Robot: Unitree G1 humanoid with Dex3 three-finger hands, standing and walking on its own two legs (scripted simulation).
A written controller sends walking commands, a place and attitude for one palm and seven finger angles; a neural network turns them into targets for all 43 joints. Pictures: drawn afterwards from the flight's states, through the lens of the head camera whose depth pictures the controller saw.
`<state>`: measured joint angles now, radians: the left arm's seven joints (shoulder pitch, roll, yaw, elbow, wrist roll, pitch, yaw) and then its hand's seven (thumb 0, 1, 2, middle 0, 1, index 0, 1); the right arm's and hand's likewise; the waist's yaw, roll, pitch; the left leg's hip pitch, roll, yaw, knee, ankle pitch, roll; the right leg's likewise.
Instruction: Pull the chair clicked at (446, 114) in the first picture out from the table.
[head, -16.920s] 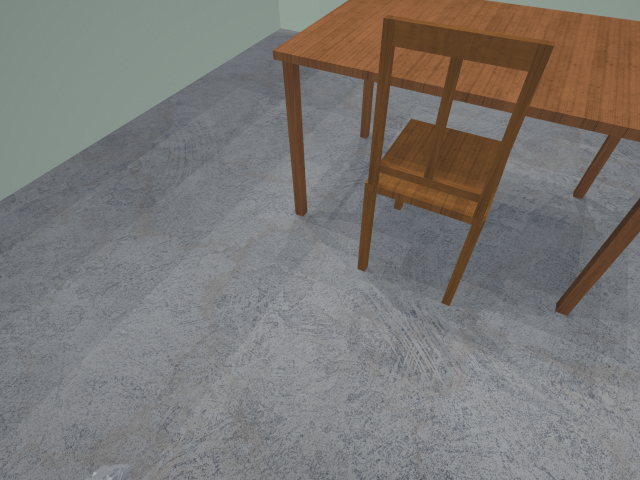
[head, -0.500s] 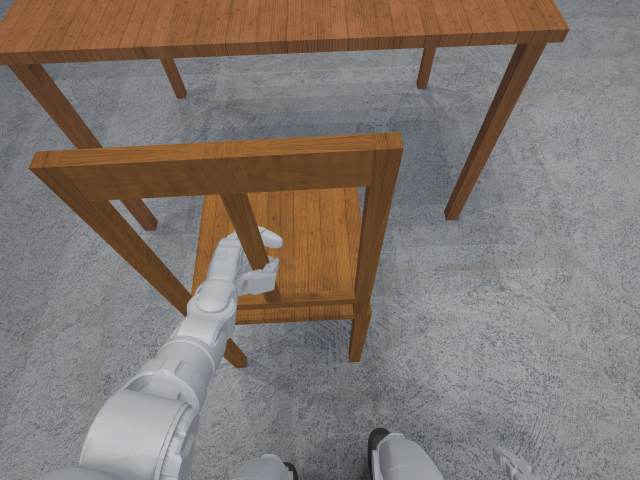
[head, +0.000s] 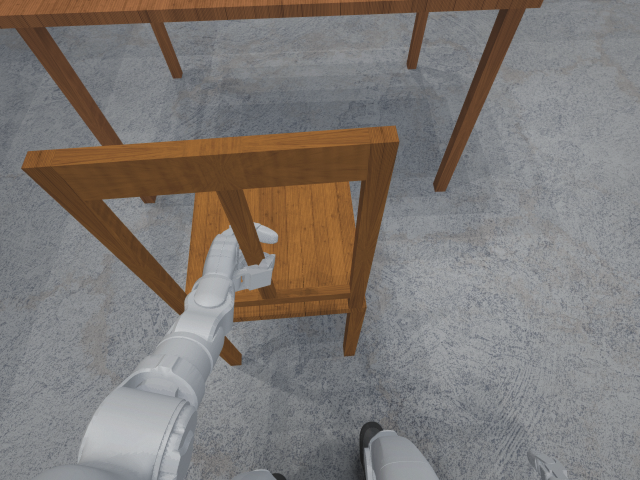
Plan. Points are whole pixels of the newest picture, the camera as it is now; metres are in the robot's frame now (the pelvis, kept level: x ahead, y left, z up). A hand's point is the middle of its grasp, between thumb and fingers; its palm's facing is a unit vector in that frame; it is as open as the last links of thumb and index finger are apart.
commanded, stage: step backward, pulling the chair out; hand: left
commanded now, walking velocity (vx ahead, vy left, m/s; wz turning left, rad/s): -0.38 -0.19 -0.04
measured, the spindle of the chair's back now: (253, 253) +0.42 +0.08 -0.06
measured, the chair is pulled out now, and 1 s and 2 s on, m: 0.45 0.69 0.70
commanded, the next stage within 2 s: stop walking, hand still on the chair in 0.38 s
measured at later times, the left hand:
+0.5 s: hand (244, 364) +0.26 +0.09 -0.05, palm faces -0.15 -0.98 -0.15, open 5.6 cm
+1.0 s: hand (243, 458) +0.15 +0.09 -0.05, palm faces -0.09 -0.98 -0.16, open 5.6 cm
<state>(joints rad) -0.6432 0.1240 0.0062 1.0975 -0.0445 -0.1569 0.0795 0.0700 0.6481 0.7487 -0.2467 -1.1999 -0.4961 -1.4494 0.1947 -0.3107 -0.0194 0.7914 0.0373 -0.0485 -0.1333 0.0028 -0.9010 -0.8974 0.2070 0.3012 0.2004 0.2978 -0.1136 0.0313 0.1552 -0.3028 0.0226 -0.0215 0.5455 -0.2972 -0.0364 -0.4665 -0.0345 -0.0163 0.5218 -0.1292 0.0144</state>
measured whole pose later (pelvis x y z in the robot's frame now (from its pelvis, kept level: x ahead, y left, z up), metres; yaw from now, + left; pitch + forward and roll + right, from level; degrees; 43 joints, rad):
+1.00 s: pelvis -0.13 +0.00 +0.01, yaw -3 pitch -2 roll +1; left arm -0.18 0.07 -0.08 0.82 -0.05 -0.11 0.09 0.08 0.64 0.75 -0.26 -1.21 -0.50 -1.45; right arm 0.19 -0.25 0.00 0.71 0.02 0.00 -0.12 0.01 -0.90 -0.90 0.21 0.30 0.20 0.30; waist -0.04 0.05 0.06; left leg -0.20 0.04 0.02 0.46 -0.23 -0.04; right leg -0.23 0.00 -0.01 0.50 -0.24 -0.02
